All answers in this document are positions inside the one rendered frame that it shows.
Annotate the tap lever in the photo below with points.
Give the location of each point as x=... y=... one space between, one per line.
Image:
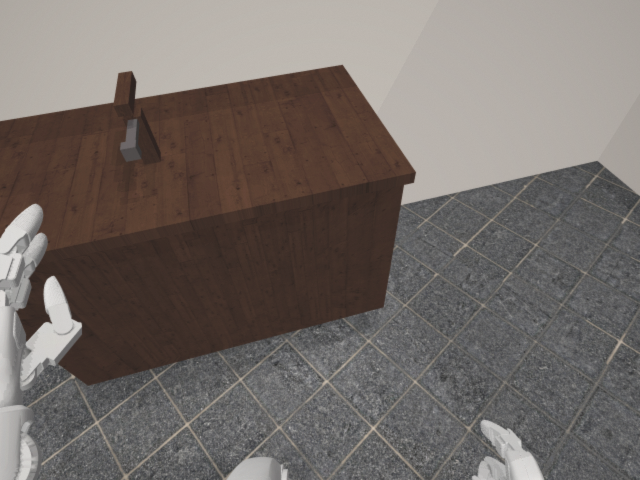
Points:
x=130 y=148

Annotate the left robot thigh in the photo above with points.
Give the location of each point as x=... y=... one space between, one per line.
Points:
x=259 y=468

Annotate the counter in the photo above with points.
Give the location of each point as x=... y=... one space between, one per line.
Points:
x=258 y=208

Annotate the right robot hand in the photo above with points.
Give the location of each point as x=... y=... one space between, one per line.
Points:
x=519 y=464

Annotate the left robot forearm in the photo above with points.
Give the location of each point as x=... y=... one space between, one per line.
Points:
x=20 y=454

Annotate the left robot hand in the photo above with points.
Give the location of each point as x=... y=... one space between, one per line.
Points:
x=20 y=253

